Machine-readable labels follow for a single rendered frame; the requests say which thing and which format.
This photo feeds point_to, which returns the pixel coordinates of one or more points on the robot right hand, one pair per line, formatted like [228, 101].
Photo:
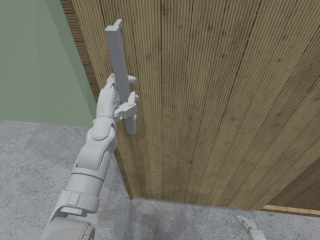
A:
[250, 228]

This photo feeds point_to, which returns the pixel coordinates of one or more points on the left robot upper arm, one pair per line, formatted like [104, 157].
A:
[61, 228]

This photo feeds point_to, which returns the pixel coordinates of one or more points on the robot left hand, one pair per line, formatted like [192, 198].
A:
[109, 104]

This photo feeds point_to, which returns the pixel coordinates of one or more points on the robot left forearm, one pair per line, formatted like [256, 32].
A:
[81, 194]

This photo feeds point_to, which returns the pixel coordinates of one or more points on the wardrobe door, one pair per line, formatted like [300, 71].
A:
[303, 192]
[229, 95]

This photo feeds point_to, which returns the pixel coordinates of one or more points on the handle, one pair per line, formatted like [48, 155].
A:
[116, 51]

